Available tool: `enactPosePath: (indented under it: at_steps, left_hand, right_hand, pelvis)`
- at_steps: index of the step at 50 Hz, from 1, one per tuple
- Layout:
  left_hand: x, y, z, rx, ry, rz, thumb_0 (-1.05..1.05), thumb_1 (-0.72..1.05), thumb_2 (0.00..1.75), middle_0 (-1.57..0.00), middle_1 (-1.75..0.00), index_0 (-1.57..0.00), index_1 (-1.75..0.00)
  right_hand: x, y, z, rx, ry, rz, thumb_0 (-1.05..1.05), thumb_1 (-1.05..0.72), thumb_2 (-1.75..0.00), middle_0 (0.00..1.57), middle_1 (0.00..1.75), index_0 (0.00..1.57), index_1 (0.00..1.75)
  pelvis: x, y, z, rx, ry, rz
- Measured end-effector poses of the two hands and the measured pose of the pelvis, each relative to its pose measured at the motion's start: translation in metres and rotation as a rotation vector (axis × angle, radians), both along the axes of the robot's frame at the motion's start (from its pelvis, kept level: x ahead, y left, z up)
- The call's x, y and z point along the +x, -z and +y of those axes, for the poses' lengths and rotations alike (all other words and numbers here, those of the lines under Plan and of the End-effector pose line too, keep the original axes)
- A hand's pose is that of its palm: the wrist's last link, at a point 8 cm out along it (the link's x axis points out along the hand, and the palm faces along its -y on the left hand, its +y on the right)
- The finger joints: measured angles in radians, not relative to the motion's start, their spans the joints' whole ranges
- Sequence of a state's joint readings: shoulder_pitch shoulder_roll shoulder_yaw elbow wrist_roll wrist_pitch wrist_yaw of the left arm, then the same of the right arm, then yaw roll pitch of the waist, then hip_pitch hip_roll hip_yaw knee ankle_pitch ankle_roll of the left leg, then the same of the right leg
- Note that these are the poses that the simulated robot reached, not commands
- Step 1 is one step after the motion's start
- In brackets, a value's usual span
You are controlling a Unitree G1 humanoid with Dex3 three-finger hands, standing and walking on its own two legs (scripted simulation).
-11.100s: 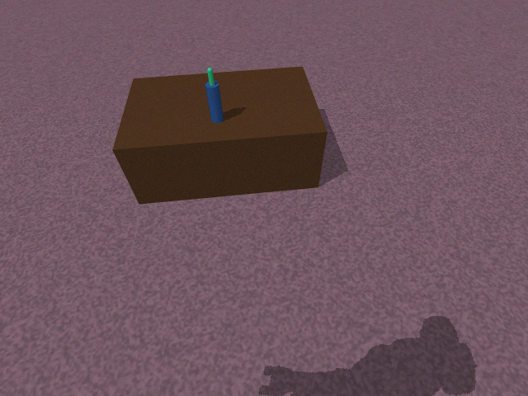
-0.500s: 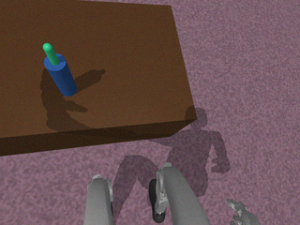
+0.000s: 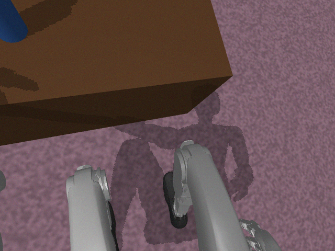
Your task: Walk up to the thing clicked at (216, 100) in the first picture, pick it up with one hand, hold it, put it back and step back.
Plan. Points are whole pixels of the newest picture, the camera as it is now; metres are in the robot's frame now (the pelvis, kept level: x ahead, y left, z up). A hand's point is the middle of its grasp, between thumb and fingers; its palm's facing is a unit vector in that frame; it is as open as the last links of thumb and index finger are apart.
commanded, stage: close in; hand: left
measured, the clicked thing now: out of the picture +0.61 +0.24 +0.06
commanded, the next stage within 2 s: close in 0.56 s
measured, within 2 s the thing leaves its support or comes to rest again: leaves its support in 1.80 s
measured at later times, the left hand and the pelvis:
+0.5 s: hand out of the picture +0.56 +0.25 +0.01, palm faces +0.16 -0.99 +0.02, open 17.7 cm; pelvis +0.00 +0.00 +0.00, yaw +1 degrees
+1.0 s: hand out of the picture +0.57 +0.23 +0.02, palm faces +0.17 -0.99 +0.00, open 15.0 cm; pelvis +0.00 +0.00 +0.00, yaw +1 degrees
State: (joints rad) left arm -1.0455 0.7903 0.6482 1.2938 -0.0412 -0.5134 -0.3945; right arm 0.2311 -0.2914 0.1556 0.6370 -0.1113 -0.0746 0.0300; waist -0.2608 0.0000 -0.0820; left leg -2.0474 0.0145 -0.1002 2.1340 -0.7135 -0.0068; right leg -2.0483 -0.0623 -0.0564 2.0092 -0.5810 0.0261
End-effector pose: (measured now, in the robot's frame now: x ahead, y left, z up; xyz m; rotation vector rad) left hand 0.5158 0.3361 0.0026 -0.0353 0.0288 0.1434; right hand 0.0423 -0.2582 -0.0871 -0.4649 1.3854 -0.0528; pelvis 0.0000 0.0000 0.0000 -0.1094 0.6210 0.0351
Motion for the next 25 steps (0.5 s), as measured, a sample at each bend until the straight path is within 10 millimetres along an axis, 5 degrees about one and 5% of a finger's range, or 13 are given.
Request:
enactPosePath:
  at_steps: [10, 25]
  left_hand:
    - [0.008, -0.007, -0.023, 0.04, -0.007, -0.018, -0.01, -0.61, 0.01, -0.07, -0.08, -0.08, -0.06]
    - [0.011, -0.01, -0.04, 0.015, -0.021, 0.012, -0.01, -0.6, 0.0, -0.05, -0.05, -0.07, -0.02]
  right_hand:
    - [-0.02, 0.015, -0.005, -0.013, 0.082, 0.034, 0.01, -0.9, -0.89, 0.21, 0.3, 0.21, 0.3]
    - [-0.002, 0.001, -0.013, -0.022, 0.079, 0.017, 0.0, -0.9, -0.89, 0.21, 0.3, 0.21, 0.3]
  pelvis:
    - [-0.006, 0.015, -0.001, 0.001, -0.006, -0.008]
    - [0.001, 0.0, 0.0, 0.009, -0.009, 0.014]
